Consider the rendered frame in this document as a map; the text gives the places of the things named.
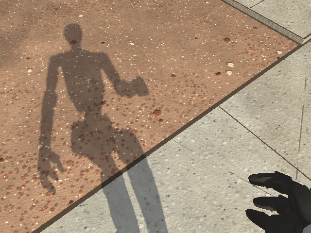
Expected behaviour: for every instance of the right robot hand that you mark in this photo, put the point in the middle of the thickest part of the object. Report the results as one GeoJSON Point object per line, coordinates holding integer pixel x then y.
{"type": "Point", "coordinates": [294, 211]}

